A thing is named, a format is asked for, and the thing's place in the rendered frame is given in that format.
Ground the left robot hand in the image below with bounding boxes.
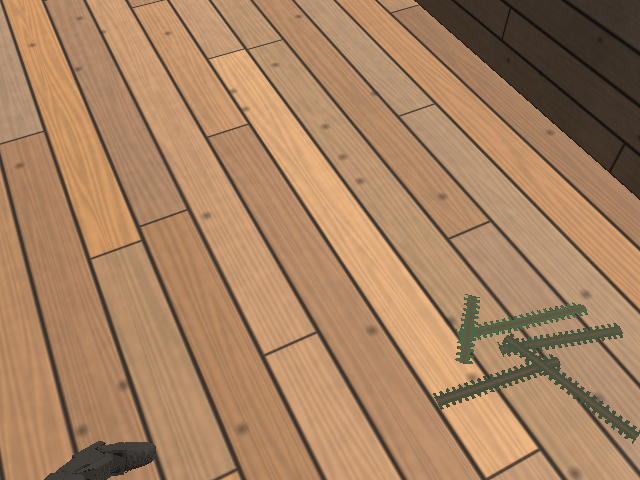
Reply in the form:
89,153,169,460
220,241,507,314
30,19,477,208
44,441,156,480

